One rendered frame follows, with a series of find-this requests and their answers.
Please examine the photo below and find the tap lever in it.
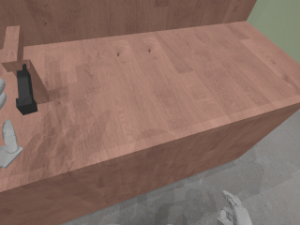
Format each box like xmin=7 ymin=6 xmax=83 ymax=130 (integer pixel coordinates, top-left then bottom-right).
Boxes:
xmin=16 ymin=64 xmax=38 ymax=115

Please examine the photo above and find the robot left hand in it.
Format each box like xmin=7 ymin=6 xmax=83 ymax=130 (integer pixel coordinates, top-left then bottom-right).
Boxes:
xmin=0 ymin=78 xmax=23 ymax=169

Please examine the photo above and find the counter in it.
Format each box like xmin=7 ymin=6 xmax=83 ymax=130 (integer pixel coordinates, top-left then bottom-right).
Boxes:
xmin=0 ymin=0 xmax=300 ymax=225

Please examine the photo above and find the robot right hand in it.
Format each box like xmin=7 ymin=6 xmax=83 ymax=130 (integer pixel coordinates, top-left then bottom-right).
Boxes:
xmin=217 ymin=190 xmax=252 ymax=225

